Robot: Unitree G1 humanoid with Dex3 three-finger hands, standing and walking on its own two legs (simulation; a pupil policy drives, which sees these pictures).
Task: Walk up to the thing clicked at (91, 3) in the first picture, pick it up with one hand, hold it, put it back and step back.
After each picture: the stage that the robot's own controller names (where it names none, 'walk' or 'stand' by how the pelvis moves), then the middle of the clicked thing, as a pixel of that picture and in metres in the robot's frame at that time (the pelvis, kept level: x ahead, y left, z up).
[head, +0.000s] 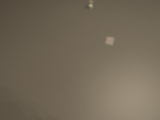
stand; (90, 4) +2.29 -0.10 -0.72
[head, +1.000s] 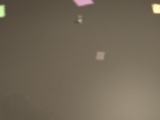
walk; (80, 19) +2.14 +0.25 -0.71
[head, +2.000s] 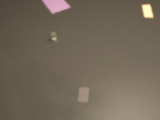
walk; (54, 37) +1.43 +0.49 -0.72
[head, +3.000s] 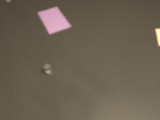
walk; (48, 69) +0.94 +0.43 -0.72
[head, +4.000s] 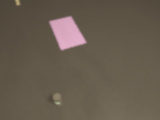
walk; (57, 99) +0.61 +0.26 -0.70
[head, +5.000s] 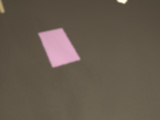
walk; out of the picture +0.38 +0.20 -0.70
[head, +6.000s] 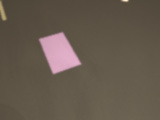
stand; out of the picture +0.32 +0.25 -0.72
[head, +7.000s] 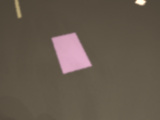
stand; out of the picture +0.33 +0.21 -0.72
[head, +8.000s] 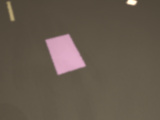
stand; out of the picture +0.34 +0.24 -0.72
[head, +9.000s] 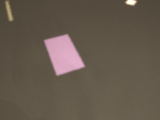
stand; out of the picture +0.32 +0.24 -0.72
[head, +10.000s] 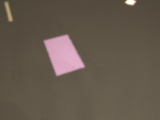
go down; out of the picture +0.32 +0.24 -0.72
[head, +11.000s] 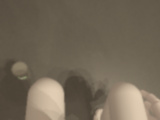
go down; (22, 71) +0.38 +0.27 -0.35
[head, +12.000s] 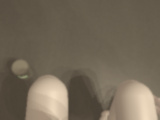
go down; (23, 70) +0.38 +0.28 -0.29
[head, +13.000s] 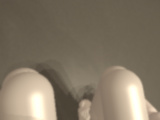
close in; out of the picture +0.36 +0.30 -0.22
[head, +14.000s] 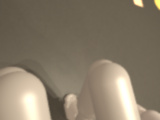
close; out of the picture +0.36 +0.30 -0.21
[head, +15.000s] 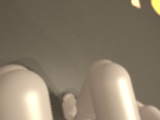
lift; out of the picture +0.35 +0.31 -0.22
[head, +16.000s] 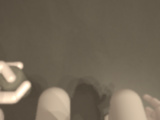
lift; (16, 83) +0.31 +0.23 -0.04
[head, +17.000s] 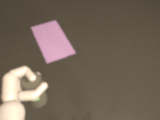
hold; (34, 90) +0.32 +0.18 -0.01
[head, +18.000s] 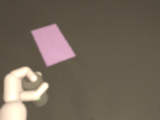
hold; (35, 90) +0.33 +0.18 -0.01
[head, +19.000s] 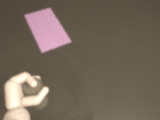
crouch; (35, 94) +0.32 +0.18 -0.06
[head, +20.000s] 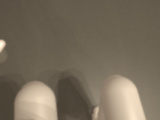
lower; out of the picture +0.44 +0.28 -0.09
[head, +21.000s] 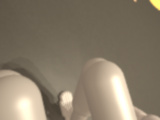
lower; out of the picture +0.39 +0.32 -0.22
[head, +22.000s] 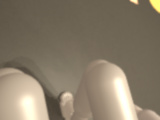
lower; out of the picture +0.38 +0.32 -0.22
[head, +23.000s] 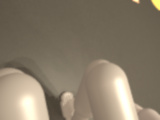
lower; out of the picture +0.37 +0.32 -0.22
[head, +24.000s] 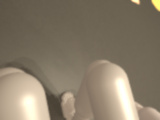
lower; out of the picture +0.37 +0.32 -0.22
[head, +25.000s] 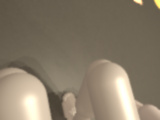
open; out of the picture +0.36 +0.28 -0.22
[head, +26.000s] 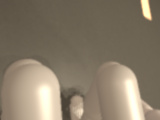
stand; out of the picture +0.36 +0.26 -0.22
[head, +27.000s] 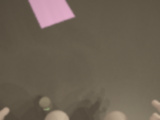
stand; (46, 104) +0.36 +0.23 -0.53
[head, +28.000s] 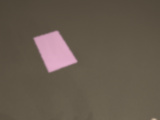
stand; out of the picture +0.32 +0.22 -0.66
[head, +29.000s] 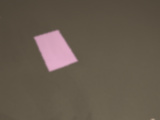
stand; out of the picture +0.33 +0.22 -0.67
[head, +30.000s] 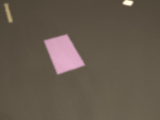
stand; out of the picture +0.34 +0.20 -0.72
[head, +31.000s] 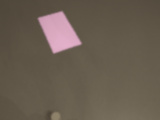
walk; (56, 118) +0.38 +0.20 -0.69
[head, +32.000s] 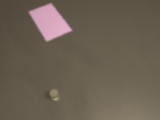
walk; (55, 95) +0.54 +0.27 -0.69
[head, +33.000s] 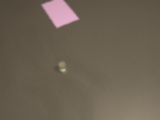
walk; (63, 67) +0.86 +0.28 -0.71
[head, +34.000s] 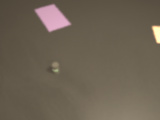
stand; (55, 68) +0.95 +0.27 -0.71
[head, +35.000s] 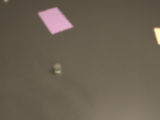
stand; (58, 69) +0.97 +0.26 -0.72
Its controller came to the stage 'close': yes
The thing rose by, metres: 0.70
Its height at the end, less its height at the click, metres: +0.00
